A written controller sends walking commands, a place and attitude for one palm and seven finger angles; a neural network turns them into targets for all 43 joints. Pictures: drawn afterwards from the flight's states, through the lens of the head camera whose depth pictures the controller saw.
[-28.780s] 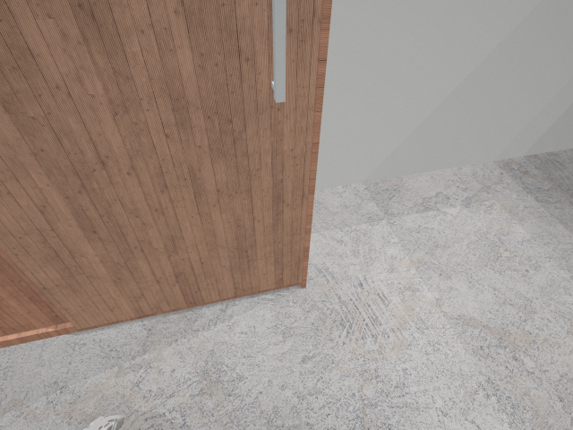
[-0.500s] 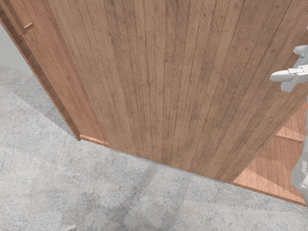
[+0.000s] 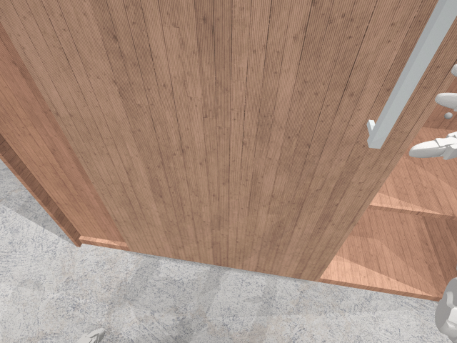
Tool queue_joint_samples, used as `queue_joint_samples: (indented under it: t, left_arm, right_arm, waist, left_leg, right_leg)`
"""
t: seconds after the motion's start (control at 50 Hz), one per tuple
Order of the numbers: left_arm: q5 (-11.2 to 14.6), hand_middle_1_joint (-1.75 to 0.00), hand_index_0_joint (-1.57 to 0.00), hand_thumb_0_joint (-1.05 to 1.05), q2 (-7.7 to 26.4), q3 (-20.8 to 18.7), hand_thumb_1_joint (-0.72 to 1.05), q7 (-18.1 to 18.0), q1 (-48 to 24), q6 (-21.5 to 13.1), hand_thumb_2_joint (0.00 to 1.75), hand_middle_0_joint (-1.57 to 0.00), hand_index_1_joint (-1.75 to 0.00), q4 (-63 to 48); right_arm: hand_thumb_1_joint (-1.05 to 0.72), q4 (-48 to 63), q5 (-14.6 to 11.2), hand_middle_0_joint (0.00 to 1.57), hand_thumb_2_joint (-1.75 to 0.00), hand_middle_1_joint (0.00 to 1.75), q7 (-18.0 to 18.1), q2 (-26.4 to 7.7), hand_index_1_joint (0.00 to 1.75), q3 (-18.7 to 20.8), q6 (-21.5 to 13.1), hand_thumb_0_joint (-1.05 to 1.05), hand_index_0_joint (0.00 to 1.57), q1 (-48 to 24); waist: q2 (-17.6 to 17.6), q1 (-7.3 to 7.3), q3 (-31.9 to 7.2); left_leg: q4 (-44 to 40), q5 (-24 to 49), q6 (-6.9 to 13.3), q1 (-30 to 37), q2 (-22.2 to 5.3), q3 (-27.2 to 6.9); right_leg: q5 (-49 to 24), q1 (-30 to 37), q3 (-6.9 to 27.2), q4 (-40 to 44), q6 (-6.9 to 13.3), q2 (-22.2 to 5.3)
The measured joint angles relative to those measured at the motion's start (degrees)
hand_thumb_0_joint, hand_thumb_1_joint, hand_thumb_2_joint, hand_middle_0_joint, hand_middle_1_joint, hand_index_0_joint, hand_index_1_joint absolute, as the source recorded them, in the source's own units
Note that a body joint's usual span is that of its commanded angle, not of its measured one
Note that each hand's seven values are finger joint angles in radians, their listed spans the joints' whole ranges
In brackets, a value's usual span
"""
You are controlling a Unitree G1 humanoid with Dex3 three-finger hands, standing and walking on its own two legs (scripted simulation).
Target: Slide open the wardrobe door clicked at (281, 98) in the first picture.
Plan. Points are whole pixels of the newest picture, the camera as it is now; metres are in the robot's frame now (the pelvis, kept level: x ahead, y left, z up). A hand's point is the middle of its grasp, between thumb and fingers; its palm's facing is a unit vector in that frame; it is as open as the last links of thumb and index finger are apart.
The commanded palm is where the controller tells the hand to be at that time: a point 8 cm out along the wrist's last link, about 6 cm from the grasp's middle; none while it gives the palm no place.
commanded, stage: slip the hand off the handle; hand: right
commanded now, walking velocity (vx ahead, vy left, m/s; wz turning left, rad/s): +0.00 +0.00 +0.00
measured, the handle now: (405, 72) +0.49 -0.25 +0.25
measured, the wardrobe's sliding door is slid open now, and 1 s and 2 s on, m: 0.55 0.55 0.55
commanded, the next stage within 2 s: draw the hand back to the body in 0.68 s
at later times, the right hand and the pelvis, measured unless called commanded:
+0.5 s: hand out of the picture +0.31 -0.29 +0.22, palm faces +0.37 +0.92 -0.12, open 14.7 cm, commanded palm +0.28 -0.31 +0.22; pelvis -0.02 +0.01 +0.00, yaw -1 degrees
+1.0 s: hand out of the picture +0.28 -0.26 +0.22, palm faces +0.15 +0.99 -0.02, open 14.7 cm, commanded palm +0.24 -0.31 +0.21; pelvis -0.02 +0.02 +0.00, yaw +0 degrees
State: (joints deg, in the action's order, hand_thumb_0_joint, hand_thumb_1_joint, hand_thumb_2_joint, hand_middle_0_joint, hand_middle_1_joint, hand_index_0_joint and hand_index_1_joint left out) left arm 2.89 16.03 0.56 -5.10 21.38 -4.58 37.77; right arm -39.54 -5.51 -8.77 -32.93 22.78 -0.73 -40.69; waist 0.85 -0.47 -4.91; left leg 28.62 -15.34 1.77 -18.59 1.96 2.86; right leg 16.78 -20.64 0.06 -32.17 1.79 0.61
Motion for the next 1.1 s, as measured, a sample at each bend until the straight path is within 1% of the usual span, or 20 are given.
queue_joint_samples:
  t: [0.06, 0.12, 0.18, 0.24, 0.3, 0.36, 0.44, 0.5, 0.54, 0.62, 0.68, 0.72, 0.82, 0.84, 0.86, 0.9, 0.94, 0.98, 1.02, 1.1]
  left_arm:
    - [0.1, -0.3, -0.2, 0.01, 0.0, 0.1, 0.91, 0.0, -0.7, -0.1, 0.9, -0.21, -0.3, -0.3]
    - [0.0, -0.3, -0.2, 0.01, -0.5, 0.5, 0.91, 0.3, -1.9, -0.1, 0.9, -0.21, -0.3, -0.8]
    - [-0.3, -0.3, -0.2, 0.01, -1.4, 1.1, 0.91, 0.4, -3.0, -0.2, 0.9, -0.21, -0.3, -1.4]
    - [-0.5, -0.3, -0.2, 0.01, -2.2, 1.5, 0.91, 0.5, -3.8, -0.3, 0.9, -0.21, -0.3, -2.0]
    - [-0.5, -0.3, -0.2, 0.01, -2.6, 1.8, 0.91, 0.4, -4.5, -0.5, 0.9, -0.21, -0.3, -2.0]
    - [-0.2, -0.3, -0.2, 0.01, -2.5, 2.1, 0.91, -0.1, -5.3, -0.6, 0.9, -0.21, -0.3, -1.6]
    - [0.5, -0.3, -0.21, 0.01, -2.0, 2.6, 0.91, -1.3, -6.7, -0.8, 0.9, -0.21, -0.3, -1.1]
    - [0.8, -0.3, -0.21, 0.01, -1.5, 2.7, 0.91, -2.0, -7.7, -1.5, 0.9, -0.21, -0.3, -1.1]
    - [0.7, -0.3, -0.2, 0.01, -1.3, 2.6, 0.91, -2.2, -8.3, -2.0, 0.9, -0.21, -0.3, -1.2]
    - [0.4, -0.3, -0.2, 0.01, -1.4, 2.8, 0.91, -2.3, -9.3, -3.1, 0.9, -0.21, -0.3, -0.9]
    - [0.2, -0.3, -0.2, 0.01, -1.8, 3.1, 0.91, -2.4, -9.6, -3.7, 0.9, -0.21, -0.3, -0.4]
    - [0.2, -0.3, -0.2, 0.01, -2.0, 3.4, 0.91, -2.5, -9.6, -3.8, 0.9, -0.21, -0.3, 0.0]
    - [0.2, -0.3, -0.21, 0.01, -2.2, 3.5, 0.9, -2.5, -8.8, -3.8, 0.9, -0.21, -0.3, 0.3]
    - [0.5, -0.3, -0.21, 0.01, -2.1, 3.6, 0.9, -2.6, -8.6, -3.8, 0.9, -0.21, -0.3, 0.4]
    - [1.0, -0.3, -0.21, 0.01, -1.9, 3.8, 0.9, -2.8, -8.3, -3.7, 0.9, -0.21, -0.3, 0.6]
    - [1.7, -0.3, -0.21, 0.01, -1.4, 4.1, 0.9, -3.1, -7.8, -3.6, 0.9, -0.21, -0.3, 0.6]
    - [2.3, -0.3, -0.21, 0.01, -0.8, 4.3, 0.9, -3.3, -7.5, -3.6, 0.9, -0.21, -0.3, 0.3]
    - [2.5, -0.3, -0.21, 0.01, -0.1, 4.2, 0.9, -3.1, -7.6, -3.8, 0.9, -0.21, -0.3, -0.5]
    - [2.6, -0.3, -0.2, 0.02, 0.3, 3.7, 0.9, -2.7, -7.9, -4.0, 0.9, -0.21, -0.3, -1.5]
    - [2.5, -0.3, -0.2, 0.02, 0.4, 3.0, 0.91, -2.0, -8.6, -4.8, 0.9, -0.21, -0.3, -3.1]
  right_arm:
    - [0.55, 3.7, -1.4, 0.26, -0.2, 1.16, 0.3, 2.6, 1.15, -0.2, 0.5, -0.01, 0.25, 3.1]
    - [0.55, 7.2, -1.9, 0.25, -0.2, 1.16, 1.5, 5.2, 1.15, 0.6, 0.9, -0.01, 0.25, 6.6]
    - [0.55, 11.5, -1.3, 0.26, -0.2, 1.16, 3.5, 6.8, 1.15, 2.0, 1.7, -0.01, 0.25, 10.4]
    - [0.55, 16.1, -0.5, 0.26, -0.2, 1.15, 5.2, 7.5, 1.15, 2.8, 2.4, -0.01, 0.25, 13.8]
    - [0.55, 21.2, -0.6, 0.26, -0.2, 1.15, 5.8, 8.0, 1.15, 2.9, 2.8, -0.01, 0.25, 16.8]
    - [0.55, 24.4, -1.8, 0.25, -0.2, 1.15, 4.8, 7.9, 1.15, 2.5, 3.8, -0.01, 0.25, 18.7]
    - [0.55, 24.6, -3.5, 0.25, -0.2, 1.15, 3.0, 6.9, 1.15, 1.3, 7.0, -0.01, 0.25, 19.4]
    - [0.55, 24.7, -4.0, 0.25, -0.19, 1.15, 2.7, 6.9, 1.15, 0.4, 8.6, -0.01, 0.25, 19.7]
    - [0.55, 25.5, -4.1, 0.25, -0.19, 1.15, 3.0, 7.5, 1.15, -0.3, 8.6, -0.01, 0.25, 20.0]
    - [0.55, 28.0, -4.2, 0.25, -0.19, 1.15, 3.9, 9.0, 1.15, -1.0, 6.2, -0.01, 0.25, 21.1]
    - [0.55, 28.4, -4.1, 0.25, -0.19, 1.15, 4.3, 9.4, 1.15, -1.4, 5.0, -0.01, 0.25, 20.9]
    - [0.55, 27.8, -3.9, 0.25, -0.19, 1.16, 4.6, 8.9, 1.15, -1.4, 5.2, -0.01, 0.25, 20.5]
    - [0.55, 26.6, -4.0, 0.26, -0.19, 1.15, 4.4, 7.4, 1.15, -0.1, 7.1, -0.01, 0.25, 20.5]
    - [0.55, 26.0, -5.3, 0.25, -0.2, 1.15, 3.1, 7.1, 1.15, 0.4, 7.8, -0.01, 0.25, 20.5]
    - [0.55, 25.4, -6.9, 0.25, -0.2, 1.15, 1.0, 6.8, 1.15, 1.0, 9.4, -0.01, 0.25, 20.5]
    - [0.55, 24.7, -9.2, 0.25, -0.2, 1.15, -3.4, 5.8, 1.15, 1.8, 13.4, -0.01, 0.25, 20.9]
    - [0.55, 24.4, -10.8, 0.25, -0.2, 1.15, -7.5, 4.8, 1.15, 2.4, 17.0, -0.01, 0.25, 21.9]
    - [0.55, 25.2, -11.8, 0.25, -0.2, 1.15, -10.2, 4.2, 1.15, 3.1, 19.4, -0.01, 0.25, 23.6]
    - [0.55, 27.0, -12.3, 0.25, -0.2, 1.15, -10.9, 4.3, 1.15, 3.7, 20.1, -0.01, 0.25, 25.6]
    - [0.55, 32.4, -13.1, 0.25, -0.2, 1.15, -9.4, 6.0, 1.15, 4.4, 18.6, -0.01, 0.25, 29.6]
  waist:
    - [0.7, 0.17, -0.2]
    - [1.0, 0.25, -0.4]
    - [0.9, 0.34, -0.4]
    - [0.7, 0.74, -0.1]
    - [0.7, 1.55, 0.1]
    - [0.9, 2.45, 0.0]
    - [1.2, 3.2, 0.1]
    - [1.3, 3.56, 0.7]
    - [1.4, 3.76, 1.1]
    - [1.0, 3.94, 1.8]
    - [0.8, 3.86, 1.8]
    - [0.8, 3.66, 1.8]
    - [1.3, 3.2, 1.4]
    - [1.4, 3.15, 1.3]
    - [1.5, 3.15, 1.2]
    - [1.6, 3.21, 0.9]
    - [1.8, 3.24, 0.5]
    - [2.1, 3.16, 0.2]
    - [2.3, 3.15, 0.1]
    - [2.2, 3.73, 0.3]
  left_leg:
    - [0.4, -0.3, -0.2, 0.4, -0.2, -0.3]
    - [0.9, -0.5, -0.2, 0.6, -0.3, -1.0]
    - [1.3, -0.6, -0.2, 0.9, -0.2, -1.6]
    - [1.4, -0.6, 0.0, 1.4, -0.1, -1.9]
    - [1.2, -0.4, 0.2, 2.4, 0.0, -1.6]
    - [0.9, -0.3, 0.3, 3.5, 0.0, -1.1]
    - [0.6, -0.1, 0.4, 4.5, -0.2, -0.1]
    - [0.5, 0.2, 0.6, 4.7, -0.3, 0.6]
    - [0.6, 0.4, 0.7, 4.7, -0.3, 0.9]
    - [0.9, 0.6, 1.0, 4.5, -0.2, 1.0]
    - [0.9, 0.6, 1.1, 4.5, -0.1, 1.1]
    - [0.8, 0.7, 1.3, 4.7, 0.1, 1.0]
    - [0.4, 0.9, 1.5, 5.0, 0.4, 0.7]
    - [0.3, 0.9, 1.5, 5.3, 0.4, 0.6]
    - [0.1, 0.9, 1.4, 5.7, 0.4, 0.6]
    - [-0.3, 0.9, 1.4, 6.5, 0.4, 0.4]
    - [-0.2, 0.7, 1.3, 7.0, 0.4, 0.2]
    - [0.2, 0.4, 1.1, 7.2, 0.5, 0.0]
    - [0.6, 0.2, 1.0, 7.3, 0.4, -0.2]
    - [1.2, 0.0, 0.9, 7.3, 0.2, -0.2]
  right_leg:
    - [0.1, 0.7, -0.4, 0.1, 0.2, 0.2]
    - [0.2, 1.4, -1.0, 0.3, 0.3, 0.3]
    - [0.1, 2.3, -1.7, 0.6, 0.2, 0.1]
    - [0.0, 3.1, -1.9, 0.9, 0.0, 0.0]
    - [-0.2, 4.0, -1.6, 1.1, -0.2, -0.1]
    - [-0.4, 4.8, -1.1, 1.2, -0.3, -0.1]
    - [-1.0, 5.4, -0.1, 1.4, -0.5, 0.2]
    - [-1.5, 5.4, 0.6, 1.3, -0.6, 0.3]
    - [-1.8, 5.2, 0.9, 1.3, -0.7, 0.3]
    - [-2.1, 5.1, 1.0, 1.3, -1.0, 0.2]
    - [-2.2, 5.2, 1.0, 1.2, -1.2, 0.0]
    - [-2.3, 5.4, 1.0, 1.4, -1.3, -0.1]
    - [-2.4, 6.0, 0.7, 2.0, -1.5, -0.4]
    - [-2.4, 6.3, 0.6, 2.2, -1.5, -0.4]
    - [-2.4, 6.7, 0.6, 2.4, -1.5, -0.4]
    - [-2.3, 7.6, 0.4, 2.8, -1.4, -0.5]
    - [-2.1, 8.2, 0.2, 2.8, -1.4, -0.5]
    - [-1.8, 8.5, 0.0, 2.4, -1.3, -0.5]
    - [-1.5, 8.6, -0.2, 2.0, -1.2, -0.5]
    - [-1.3, 8.5, -0.2, 1.3, -1.0, -0.3]
